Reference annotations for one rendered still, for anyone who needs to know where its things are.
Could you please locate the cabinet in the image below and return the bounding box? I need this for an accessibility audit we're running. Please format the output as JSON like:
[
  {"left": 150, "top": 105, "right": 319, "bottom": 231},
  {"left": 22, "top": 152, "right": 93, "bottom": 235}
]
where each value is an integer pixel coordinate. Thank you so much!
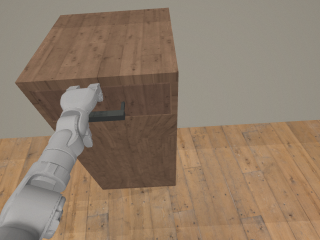
[{"left": 15, "top": 7, "right": 179, "bottom": 190}]

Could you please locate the left robot hand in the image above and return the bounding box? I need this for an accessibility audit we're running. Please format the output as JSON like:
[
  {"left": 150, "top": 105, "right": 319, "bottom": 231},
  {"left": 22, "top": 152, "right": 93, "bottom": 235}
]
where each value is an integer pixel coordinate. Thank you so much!
[{"left": 60, "top": 83, "right": 104, "bottom": 148}]

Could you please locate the left robot upper arm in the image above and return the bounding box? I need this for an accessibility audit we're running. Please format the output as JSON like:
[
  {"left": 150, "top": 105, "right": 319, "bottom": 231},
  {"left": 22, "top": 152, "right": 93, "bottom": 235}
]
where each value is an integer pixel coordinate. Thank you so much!
[{"left": 0, "top": 184, "right": 66, "bottom": 240}]

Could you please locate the drawer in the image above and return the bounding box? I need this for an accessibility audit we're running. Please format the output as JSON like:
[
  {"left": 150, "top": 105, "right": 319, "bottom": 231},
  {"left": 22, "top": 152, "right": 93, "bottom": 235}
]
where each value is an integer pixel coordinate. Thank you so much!
[{"left": 31, "top": 82, "right": 171, "bottom": 121}]

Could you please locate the handle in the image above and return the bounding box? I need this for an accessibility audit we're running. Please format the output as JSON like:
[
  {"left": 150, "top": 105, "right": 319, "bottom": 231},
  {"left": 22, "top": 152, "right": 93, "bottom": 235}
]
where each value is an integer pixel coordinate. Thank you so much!
[{"left": 88, "top": 101, "right": 126, "bottom": 122}]

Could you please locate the robot left forearm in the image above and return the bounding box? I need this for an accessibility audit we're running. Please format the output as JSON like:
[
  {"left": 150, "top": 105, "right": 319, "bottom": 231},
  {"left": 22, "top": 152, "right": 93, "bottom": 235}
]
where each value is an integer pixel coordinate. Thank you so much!
[{"left": 0, "top": 107, "right": 89, "bottom": 226}]

